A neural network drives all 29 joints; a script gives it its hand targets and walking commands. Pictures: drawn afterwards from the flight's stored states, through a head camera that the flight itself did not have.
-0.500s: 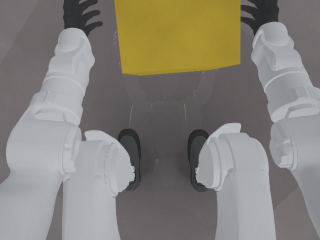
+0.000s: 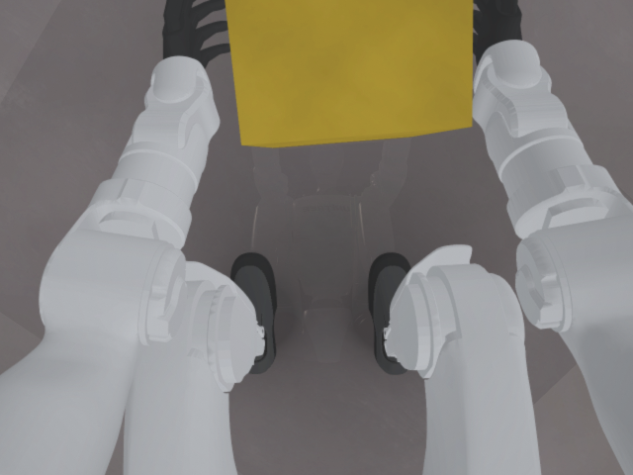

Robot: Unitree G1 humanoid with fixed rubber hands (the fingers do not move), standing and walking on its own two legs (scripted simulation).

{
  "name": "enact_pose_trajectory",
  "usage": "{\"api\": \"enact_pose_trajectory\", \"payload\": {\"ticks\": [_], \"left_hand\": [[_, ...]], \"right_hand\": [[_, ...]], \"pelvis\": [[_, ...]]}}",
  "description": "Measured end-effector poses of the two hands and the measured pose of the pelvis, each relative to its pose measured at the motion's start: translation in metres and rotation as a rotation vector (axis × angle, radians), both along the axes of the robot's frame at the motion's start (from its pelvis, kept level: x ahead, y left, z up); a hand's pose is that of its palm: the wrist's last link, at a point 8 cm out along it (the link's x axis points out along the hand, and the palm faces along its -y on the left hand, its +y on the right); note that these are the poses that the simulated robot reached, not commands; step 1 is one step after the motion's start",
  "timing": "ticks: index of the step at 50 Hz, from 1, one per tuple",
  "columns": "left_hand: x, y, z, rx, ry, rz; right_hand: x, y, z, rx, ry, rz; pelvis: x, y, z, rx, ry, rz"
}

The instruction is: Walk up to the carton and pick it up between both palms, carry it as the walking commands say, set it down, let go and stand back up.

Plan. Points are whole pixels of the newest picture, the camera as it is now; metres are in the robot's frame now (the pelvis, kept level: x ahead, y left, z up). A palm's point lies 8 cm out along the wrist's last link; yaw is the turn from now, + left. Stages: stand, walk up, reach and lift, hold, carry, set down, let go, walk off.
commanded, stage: reach and lift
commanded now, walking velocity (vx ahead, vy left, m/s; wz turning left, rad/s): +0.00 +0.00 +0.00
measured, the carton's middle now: (341, 52) +0.53 -0.05 -0.26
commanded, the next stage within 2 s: none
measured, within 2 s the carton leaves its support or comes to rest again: leaves its support in 0.70 s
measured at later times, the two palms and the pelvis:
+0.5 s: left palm (194, 53) +0.52 +0.11 -0.19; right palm (493, 33) +0.52 -0.19 -0.19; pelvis +0.00 +0.00 -0.01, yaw -2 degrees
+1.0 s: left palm (176, 51) +0.52 +0.11 -0.15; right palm (507, 19) +0.52 -0.19 -0.15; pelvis +0.00 +0.01 +0.00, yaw -3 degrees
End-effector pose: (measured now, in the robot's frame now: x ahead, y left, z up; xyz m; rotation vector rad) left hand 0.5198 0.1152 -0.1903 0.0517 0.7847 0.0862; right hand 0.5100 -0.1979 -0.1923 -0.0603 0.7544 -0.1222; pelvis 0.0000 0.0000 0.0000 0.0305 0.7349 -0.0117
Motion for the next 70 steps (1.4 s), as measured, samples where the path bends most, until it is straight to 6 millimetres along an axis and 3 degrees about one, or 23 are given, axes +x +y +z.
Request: {"api": "enact_pose_trajectory", "payload": {"ticks": [3, 20, 37, 45, 60, 70], "left_hand": [[0.001, -0.009, 0.001, -0.004, -0.007, -0.008], [0.001, -0.011, 0.002, -0.015, -0.001, 0.041], [0.005, 0.002, 0.012, 0.000, 0.006, 0.037], [-0.002, 0.000, 0.026, -0.018, -0.018, 0.056], [-0.002, -0.005, 0.070, -0.031, -0.045, 0.068], [-0.004, -0.003, 0.089, -0.025, -0.046, 0.072]], "right_hand": [[-0.001, 0.001, 0.000, 0.000, 0.000, -0.004], [0.004, 0.002, 0.003, -0.007, 0.022, 0.011], [0.005, 0.015, 0.005, 0.015, 0.031, 0.004], [0.005, 0.013, 0.028, 0.024, 0.007, -0.006], [0.009, 0.008, 0.078, 0.018, -0.020, -0.003], [0.005, 0.010, 0.091, 0.029, -0.019, -0.006]], "pelvis": [[0.000, 0.000, 0.001, 0.000, 0.001, -0.006], [-0.001, -0.002, -0.003, 0.010, -0.016, -0.033], [0.006, 0.004, -0.014, -0.002, -0.018, -0.025], [0.004, 0.009, -0.007, 0.000, -0.026, -0.047], [0.002, 0.008, 0.011, 0.013, 0.017, -0.058], [0.009, 0.006, 0.027, 0.019, 0.067, -0.061]]}}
